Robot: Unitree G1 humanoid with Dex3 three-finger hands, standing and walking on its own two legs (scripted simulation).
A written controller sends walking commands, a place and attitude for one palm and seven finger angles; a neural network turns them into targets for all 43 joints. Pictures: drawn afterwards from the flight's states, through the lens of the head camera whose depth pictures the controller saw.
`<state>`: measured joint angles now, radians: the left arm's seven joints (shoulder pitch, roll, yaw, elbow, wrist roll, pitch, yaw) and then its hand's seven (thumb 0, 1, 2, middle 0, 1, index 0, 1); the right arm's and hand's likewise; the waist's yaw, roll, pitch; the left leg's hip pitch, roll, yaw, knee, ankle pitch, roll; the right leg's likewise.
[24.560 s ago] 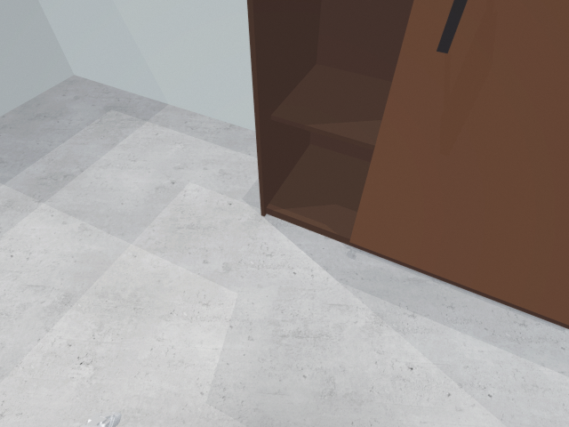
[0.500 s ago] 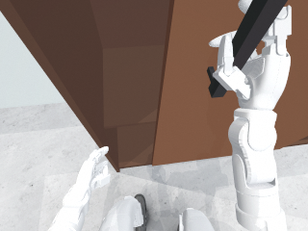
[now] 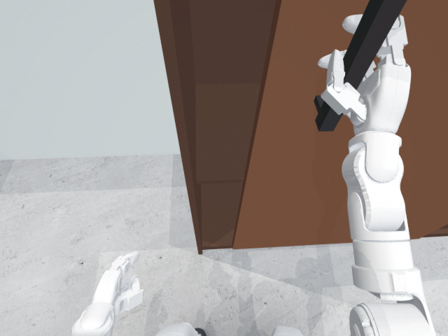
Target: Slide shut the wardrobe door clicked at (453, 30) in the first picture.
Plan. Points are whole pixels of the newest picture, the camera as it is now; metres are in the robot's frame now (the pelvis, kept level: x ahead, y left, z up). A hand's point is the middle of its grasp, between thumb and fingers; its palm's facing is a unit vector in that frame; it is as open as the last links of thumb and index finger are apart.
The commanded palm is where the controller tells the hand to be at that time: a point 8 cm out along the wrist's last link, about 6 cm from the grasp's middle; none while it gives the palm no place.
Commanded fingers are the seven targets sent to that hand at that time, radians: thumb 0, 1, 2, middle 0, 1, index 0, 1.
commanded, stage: step sideways, sliding the door along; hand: right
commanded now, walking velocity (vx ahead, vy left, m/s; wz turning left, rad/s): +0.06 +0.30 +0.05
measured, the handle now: (355, 41) +0.43 -0.15 +0.27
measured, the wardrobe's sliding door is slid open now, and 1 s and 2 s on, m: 0.13 0.05 0.05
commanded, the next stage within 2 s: stop walking and hold the door there in 1.90 s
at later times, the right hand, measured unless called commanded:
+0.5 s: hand (279, 92) +0.38 -0.06 +0.23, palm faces -0.06 +1.00 -0.07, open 6.5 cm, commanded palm +0.37 -0.09 +0.24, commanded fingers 0.00 -0.90 -0.90 0.45 1.40 0.45 1.40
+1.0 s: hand (279, 92) +0.38 -0.06 +0.23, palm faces -0.07 +0.99 -0.08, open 6.5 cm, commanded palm +0.37 -0.08 +0.24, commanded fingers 0.00 -0.90 -0.90 0.45 1.40 0.45 1.40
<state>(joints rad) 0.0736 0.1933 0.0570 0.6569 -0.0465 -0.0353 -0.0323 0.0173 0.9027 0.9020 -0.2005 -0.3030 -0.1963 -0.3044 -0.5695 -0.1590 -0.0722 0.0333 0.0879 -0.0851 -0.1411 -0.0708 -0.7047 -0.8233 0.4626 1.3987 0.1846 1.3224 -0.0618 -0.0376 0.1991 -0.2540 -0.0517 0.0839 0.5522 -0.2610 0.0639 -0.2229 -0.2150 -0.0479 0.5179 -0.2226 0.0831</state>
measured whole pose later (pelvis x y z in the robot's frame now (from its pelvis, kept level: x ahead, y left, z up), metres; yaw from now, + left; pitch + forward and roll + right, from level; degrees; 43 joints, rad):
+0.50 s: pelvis -0.01 +0.01 +0.00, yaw +1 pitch -2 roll +1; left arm 0.06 0.17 0.05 0.66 -0.03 -0.02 -0.01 0.02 0.90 0.90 -0.20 -0.30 -0.20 -0.30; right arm -0.60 -0.14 0.03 0.16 0.09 -0.09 -0.11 -0.04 -0.72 -0.74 0.38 1.39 0.16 1.37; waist -0.02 -0.04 0.13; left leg -0.28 -0.08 0.08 0.54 -0.23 0.08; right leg -0.25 -0.24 -0.06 0.53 -0.22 0.10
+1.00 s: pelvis -0.03 +0.01 +0.00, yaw +2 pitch -2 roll +1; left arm 0.12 0.18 0.03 0.69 -0.04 -0.04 0.03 0.02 0.90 0.90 -0.20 -0.30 -0.20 -0.30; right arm -0.64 -0.16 0.00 0.22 0.10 -0.09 -0.08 -0.03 -0.69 -0.78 0.40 1.39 0.20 1.38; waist -0.02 -0.04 0.12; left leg -0.30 -0.08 0.06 0.53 -0.20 0.07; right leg -0.26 -0.24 -0.08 0.51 -0.20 0.09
